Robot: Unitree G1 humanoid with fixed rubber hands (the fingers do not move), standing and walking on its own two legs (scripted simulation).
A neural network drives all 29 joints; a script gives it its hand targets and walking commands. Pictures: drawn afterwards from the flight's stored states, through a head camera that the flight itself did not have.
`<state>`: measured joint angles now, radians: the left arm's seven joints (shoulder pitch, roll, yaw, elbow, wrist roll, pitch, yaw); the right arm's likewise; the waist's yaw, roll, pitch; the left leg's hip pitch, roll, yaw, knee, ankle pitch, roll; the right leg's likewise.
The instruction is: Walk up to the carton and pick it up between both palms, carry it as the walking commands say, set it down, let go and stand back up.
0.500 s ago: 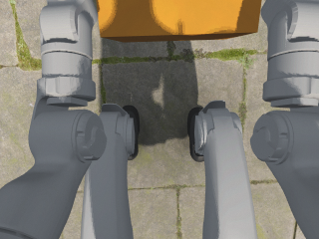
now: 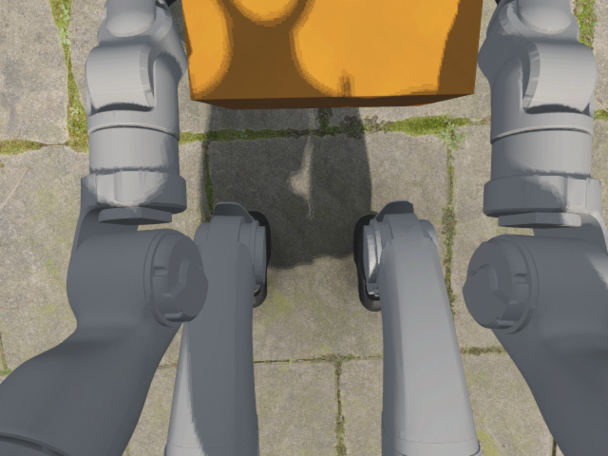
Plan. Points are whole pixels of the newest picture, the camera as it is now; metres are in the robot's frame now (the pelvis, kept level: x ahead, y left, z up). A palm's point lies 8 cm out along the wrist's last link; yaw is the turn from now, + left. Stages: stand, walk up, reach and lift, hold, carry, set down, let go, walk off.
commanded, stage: reach and lift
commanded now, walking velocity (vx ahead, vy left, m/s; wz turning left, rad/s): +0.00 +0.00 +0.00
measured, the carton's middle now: out of the picture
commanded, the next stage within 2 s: none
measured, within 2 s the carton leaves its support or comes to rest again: neither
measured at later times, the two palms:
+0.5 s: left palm out of the picture +0.52 +0.16 -0.04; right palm out of the picture +0.52 -0.17 -0.02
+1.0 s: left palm out of the picture +0.50 +0.16 +0.04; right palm out of the picture +0.50 -0.17 +0.05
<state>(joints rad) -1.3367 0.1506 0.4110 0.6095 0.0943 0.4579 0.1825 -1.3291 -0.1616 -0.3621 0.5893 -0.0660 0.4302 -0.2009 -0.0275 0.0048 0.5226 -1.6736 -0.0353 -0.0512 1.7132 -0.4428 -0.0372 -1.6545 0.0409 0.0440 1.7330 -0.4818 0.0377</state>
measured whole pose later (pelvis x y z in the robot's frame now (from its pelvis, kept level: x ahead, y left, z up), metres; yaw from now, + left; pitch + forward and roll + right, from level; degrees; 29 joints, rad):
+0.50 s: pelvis +0.00 +0.01 +0.05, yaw +0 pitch +18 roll -1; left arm -1.21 0.10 0.40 0.55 0.09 0.46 0.19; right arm -1.20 -0.12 -0.37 0.53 -0.08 0.44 -0.19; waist -0.02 0.01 0.52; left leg -1.44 -0.04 -0.06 1.55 -0.42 -0.03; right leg -1.42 0.04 0.04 1.55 -0.45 0.04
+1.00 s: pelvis +0.01 +0.01 +0.11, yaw +0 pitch +13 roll -1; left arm -1.07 0.05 0.40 0.50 0.11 0.46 0.18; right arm -1.07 -0.07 -0.37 0.49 -0.09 0.43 -0.18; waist -0.02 0.01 0.51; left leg -1.18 -0.03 -0.06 1.31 -0.37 -0.02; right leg -1.15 0.03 0.04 1.31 -0.40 0.04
